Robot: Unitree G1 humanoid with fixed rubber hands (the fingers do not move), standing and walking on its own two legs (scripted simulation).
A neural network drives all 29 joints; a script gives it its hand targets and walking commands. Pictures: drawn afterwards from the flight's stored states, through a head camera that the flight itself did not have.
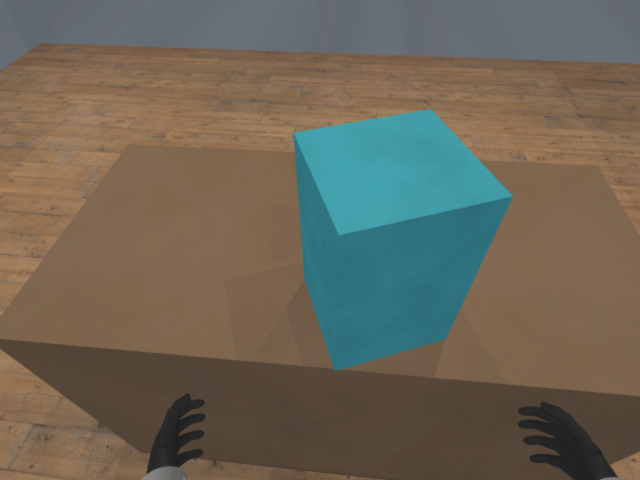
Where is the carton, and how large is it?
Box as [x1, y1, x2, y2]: [293, 109, 512, 370]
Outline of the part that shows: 430,109 293,133 304,279 334,370 445,339 512,197 508,191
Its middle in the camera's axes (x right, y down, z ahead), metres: +0.08 +0.01 +0.54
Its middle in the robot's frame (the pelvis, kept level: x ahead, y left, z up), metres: +0.39 -0.07 +0.07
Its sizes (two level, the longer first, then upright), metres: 0.182 0.177 0.295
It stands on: a pedestal, 0.69 m high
